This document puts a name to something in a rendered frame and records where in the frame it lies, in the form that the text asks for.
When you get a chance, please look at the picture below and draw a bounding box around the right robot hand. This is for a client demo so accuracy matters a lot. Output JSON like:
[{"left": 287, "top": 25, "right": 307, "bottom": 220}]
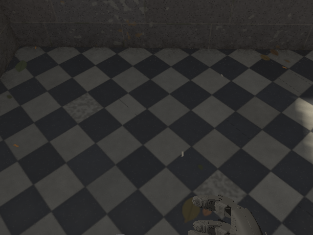
[{"left": 188, "top": 194, "right": 267, "bottom": 235}]

